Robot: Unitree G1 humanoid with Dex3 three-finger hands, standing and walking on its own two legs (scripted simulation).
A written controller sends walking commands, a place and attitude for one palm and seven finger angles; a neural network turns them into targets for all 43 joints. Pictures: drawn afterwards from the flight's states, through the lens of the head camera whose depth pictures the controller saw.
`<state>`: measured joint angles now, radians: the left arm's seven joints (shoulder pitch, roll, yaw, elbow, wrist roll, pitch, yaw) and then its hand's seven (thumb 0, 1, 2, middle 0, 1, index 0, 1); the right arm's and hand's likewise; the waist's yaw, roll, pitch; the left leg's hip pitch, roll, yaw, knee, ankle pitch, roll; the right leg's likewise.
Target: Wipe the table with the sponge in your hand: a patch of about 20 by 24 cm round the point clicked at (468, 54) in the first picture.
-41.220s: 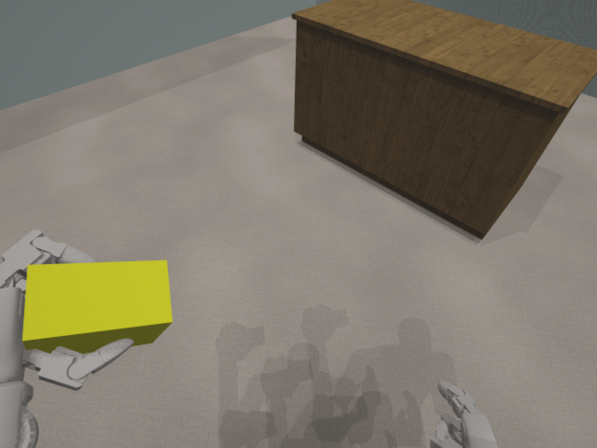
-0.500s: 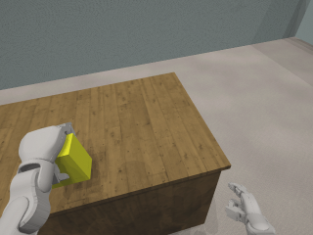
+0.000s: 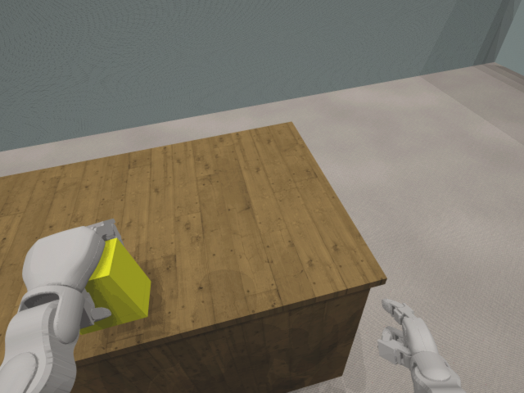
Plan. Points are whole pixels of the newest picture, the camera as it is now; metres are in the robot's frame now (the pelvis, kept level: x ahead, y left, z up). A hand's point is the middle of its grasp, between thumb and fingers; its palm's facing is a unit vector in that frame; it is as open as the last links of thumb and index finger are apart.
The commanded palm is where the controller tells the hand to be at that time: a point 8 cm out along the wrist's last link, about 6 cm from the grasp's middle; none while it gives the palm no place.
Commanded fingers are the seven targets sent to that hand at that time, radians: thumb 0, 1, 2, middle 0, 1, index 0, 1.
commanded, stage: bring the sponge back beside the body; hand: left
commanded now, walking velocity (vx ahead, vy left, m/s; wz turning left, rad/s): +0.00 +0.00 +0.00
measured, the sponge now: (105, 294) +0.21 +0.29 +0.06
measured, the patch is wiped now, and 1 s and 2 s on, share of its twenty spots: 1.00 1.00 1.00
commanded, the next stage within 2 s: step back with the hand held close in 0.78 s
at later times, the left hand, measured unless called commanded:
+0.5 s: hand (83, 296) +0.18 +0.28 +0.11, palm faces +0.05 -0.13 -0.99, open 10.3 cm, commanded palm +0.15 +0.28 +0.18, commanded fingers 0.00 0.10 1.30 -1.20 -1.60 -1.20 -1.60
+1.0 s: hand (101, 289) +0.19 +0.25 +0.12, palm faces +0.24 -0.70 -0.68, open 10.3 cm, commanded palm +0.14 +0.28 +0.17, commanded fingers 0.00 0.10 1.30 -1.20 -1.60 -1.20 -1.60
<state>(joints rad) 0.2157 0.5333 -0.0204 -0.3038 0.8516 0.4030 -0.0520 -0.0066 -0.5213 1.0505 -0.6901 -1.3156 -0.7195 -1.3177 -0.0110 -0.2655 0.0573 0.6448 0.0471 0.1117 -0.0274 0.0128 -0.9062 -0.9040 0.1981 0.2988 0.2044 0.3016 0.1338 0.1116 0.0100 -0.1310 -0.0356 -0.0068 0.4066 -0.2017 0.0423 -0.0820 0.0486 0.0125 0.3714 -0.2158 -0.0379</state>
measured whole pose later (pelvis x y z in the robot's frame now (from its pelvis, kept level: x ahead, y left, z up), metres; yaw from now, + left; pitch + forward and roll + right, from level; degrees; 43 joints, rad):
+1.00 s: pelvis -0.01 +0.00 +0.00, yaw +1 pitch -3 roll -2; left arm 0.35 0.46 0.18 -0.38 0.18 0.15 0.00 -0.01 -0.52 1.05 -0.69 -1.31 -0.72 -1.31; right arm 0.07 -0.24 0.06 0.52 0.04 0.06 -0.04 0.01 -0.91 -0.90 0.20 0.30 0.20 0.30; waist 0.11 0.09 0.01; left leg -0.22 -0.02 -0.03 0.50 -0.23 0.04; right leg -0.14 0.07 0.00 0.40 -0.21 -0.04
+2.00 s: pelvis -0.07 +0.02 -0.03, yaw +0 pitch +1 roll -3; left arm 0.47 0.41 0.38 -0.58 -0.02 -0.16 0.12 -0.01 -0.53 1.05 -0.70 -1.32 -0.72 -1.32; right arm 0.21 -0.21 0.02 0.57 -0.01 -0.06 -0.06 0.01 -0.90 -0.90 0.20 0.30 0.21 0.30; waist 0.00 -0.01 0.00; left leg -0.51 -0.02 0.00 0.71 -0.22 0.07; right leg -0.42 0.07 0.03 0.69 -0.28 0.01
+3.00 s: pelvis -0.33 +0.01 -0.02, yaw +2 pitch -1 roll +1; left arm 0.47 0.37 0.35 -0.45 -0.03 -0.11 0.12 -0.01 -0.53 1.05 -0.70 -1.32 -0.72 -1.32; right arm 0.34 -0.21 -0.01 0.66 0.04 -0.14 -0.04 0.01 -0.91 -0.90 0.20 0.30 0.20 0.30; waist -0.02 -0.07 -0.12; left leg -0.20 0.02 0.02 0.58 -0.37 -0.01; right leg -0.58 0.00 -0.03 1.09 -0.34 0.01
